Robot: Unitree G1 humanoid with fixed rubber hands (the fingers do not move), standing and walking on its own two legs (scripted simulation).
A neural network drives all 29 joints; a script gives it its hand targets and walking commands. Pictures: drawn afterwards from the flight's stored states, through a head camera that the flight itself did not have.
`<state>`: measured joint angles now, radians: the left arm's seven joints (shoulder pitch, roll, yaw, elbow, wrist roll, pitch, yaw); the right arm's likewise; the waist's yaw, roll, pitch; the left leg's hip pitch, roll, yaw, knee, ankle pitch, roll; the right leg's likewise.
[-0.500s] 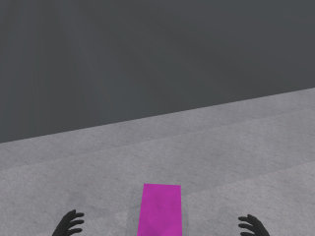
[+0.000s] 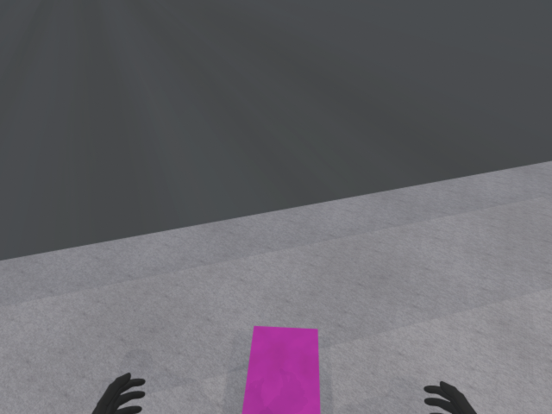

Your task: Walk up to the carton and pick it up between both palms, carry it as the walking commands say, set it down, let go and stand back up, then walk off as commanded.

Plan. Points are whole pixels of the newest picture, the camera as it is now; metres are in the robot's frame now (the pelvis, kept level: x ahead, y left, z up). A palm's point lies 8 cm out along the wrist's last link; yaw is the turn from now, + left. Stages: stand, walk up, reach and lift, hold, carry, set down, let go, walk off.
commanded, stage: stand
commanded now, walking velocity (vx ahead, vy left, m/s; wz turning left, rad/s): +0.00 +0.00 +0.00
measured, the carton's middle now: (283, 384) +0.52 -0.01 -0.66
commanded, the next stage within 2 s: walk off in 0.98 s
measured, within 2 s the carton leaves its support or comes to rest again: neither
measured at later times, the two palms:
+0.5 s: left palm out of the picture +0.16 +0.25 -0.04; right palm out of the picture +0.12 -0.27 -0.06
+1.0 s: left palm out of the picture +0.15 +0.25 -0.04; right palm out of the picture +0.11 -0.27 -0.07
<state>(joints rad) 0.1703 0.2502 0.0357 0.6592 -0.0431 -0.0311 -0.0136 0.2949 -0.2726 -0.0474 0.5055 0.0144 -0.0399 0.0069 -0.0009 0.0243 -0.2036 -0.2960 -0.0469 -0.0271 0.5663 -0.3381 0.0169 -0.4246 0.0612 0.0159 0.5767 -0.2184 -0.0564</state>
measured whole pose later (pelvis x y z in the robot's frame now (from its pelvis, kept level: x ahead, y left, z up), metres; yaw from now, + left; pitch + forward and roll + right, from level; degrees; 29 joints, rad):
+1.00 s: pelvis -0.02 -0.01 +0.00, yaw +0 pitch +2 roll +2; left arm 0.17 0.25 0.04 0.67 -0.04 -0.04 -0.01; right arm 0.33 -0.29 -0.05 0.56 0.01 -0.06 0.01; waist 0.00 0.02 -0.20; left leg -0.30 -0.05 -0.03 0.57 -0.31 0.01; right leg -0.42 0.06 0.02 0.58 -0.19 -0.06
